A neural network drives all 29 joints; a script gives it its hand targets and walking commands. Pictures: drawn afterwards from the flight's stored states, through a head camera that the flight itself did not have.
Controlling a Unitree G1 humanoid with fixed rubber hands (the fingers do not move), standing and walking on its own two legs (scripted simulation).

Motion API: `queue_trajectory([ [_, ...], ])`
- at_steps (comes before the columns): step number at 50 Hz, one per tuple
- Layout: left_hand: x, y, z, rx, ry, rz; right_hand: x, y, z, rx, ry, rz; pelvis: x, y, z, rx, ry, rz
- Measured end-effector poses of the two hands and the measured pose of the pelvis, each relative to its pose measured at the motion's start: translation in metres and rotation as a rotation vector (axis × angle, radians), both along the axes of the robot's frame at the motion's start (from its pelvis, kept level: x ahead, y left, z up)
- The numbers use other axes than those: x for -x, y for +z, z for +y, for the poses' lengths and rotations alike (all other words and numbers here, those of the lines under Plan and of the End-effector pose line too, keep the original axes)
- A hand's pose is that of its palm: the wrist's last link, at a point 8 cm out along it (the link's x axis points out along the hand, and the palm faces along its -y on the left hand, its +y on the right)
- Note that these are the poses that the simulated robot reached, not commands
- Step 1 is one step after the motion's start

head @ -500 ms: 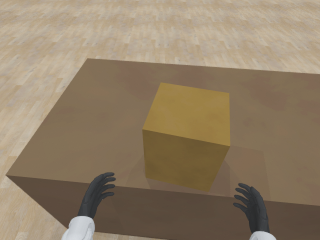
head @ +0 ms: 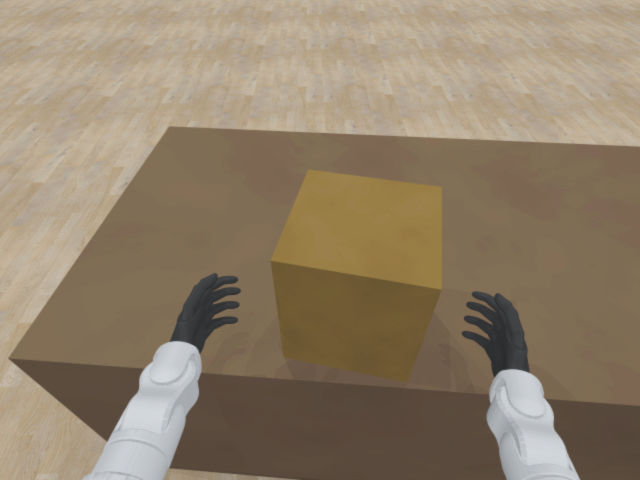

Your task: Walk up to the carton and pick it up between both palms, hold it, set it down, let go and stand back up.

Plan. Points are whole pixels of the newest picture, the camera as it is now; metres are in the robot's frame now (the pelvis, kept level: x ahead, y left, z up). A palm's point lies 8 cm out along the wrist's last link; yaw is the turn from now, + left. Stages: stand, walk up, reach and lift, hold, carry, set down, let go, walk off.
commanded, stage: reach and lift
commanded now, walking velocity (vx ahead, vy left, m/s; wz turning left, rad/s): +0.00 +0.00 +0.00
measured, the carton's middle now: (358, 276) +0.44 -0.05 -0.02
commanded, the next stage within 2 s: none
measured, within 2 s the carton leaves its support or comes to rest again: neither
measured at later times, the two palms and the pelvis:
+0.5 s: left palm (205, 257) +0.39 +0.17 +0.09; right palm (507, 291) +0.34 -0.23 +0.07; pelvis +0.00 +0.00 +0.00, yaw +0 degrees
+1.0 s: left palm (217, 198) +0.45 +0.15 +0.14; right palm (511, 232) +0.40 -0.23 +0.12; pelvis +0.00 -0.01 +0.00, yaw +1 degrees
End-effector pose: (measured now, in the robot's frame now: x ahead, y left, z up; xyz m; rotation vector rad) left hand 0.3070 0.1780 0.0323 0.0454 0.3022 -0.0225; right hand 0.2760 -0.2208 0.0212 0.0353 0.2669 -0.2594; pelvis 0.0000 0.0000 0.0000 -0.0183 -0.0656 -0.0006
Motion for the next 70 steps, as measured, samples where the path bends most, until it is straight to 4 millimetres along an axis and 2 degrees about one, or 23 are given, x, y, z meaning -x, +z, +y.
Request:
queue_trajectory([
  [17, -0.059, 0.033, -0.008, 0.008, -0.021, -0.004, -0.051, 0.036, 0.001, 0.007, 0.015, -0.021, -0.002, 0.002, -0.003, 0.000, -0.001, 0.058],
  [29, -0.093, 0.064, -0.014, -0.032, -0.038, -0.008, -0.076, 0.057, -0.010, -0.003, -0.006, -0.016, -0.003, 0.003, -0.003, 0.003, 0.001, 0.076],
  [43, -0.128, 0.094, -0.026, -0.029, -0.043, -0.017, -0.107, 0.088, -0.016, -0.013, -0.009, -0.033, 0.000, 0.003, -0.008, 0.002, 0.008, 0.139],
  [60, -0.159, 0.128, -0.033, -0.045, -0.020, -0.034, -0.141, 0.122, -0.006, -0.012, -0.003, -0.012, 0.001, 0.000, -0.010, 0.006, 0.020, 0.210],
  [65, -0.162, 0.127, -0.037, -0.047, -0.028, -0.030, -0.142, 0.124, -0.005, 0.008, -0.008, -0.007, 0.000, 0.001, -0.011, 0.005, 0.022, 0.216],
  [70, -0.158, 0.108, -0.038, -0.053, -0.024, -0.010, -0.141, 0.107, -0.003, 0.010, -0.003, 0.019, 0.000, 0.000, -0.010, 0.005, 0.021, 0.233],
])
